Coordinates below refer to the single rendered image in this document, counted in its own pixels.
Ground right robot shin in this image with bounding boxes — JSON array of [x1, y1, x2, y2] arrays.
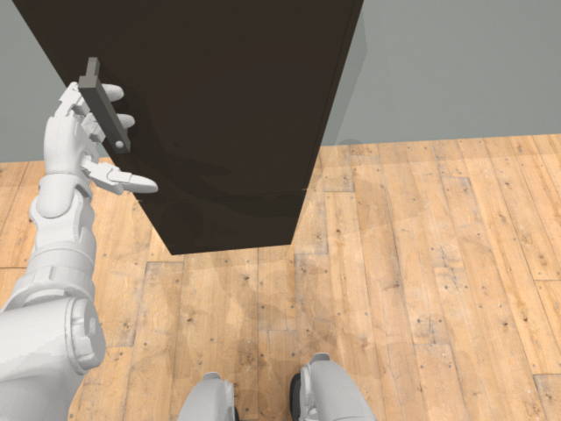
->
[[298, 353, 330, 421]]

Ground left robot upper arm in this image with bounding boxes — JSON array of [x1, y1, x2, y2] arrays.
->
[[0, 296, 106, 421]]

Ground handle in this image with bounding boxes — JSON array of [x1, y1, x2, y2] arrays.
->
[[77, 57, 131, 153]]

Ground left robot hand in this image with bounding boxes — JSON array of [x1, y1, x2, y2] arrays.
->
[[44, 82, 158, 196]]

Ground left robot thigh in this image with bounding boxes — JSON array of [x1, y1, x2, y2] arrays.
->
[[176, 378, 235, 421]]

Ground cupboard door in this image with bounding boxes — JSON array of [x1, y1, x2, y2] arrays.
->
[[23, 0, 353, 203]]

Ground left robot forearm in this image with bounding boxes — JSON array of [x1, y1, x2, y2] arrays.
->
[[0, 174, 96, 313]]

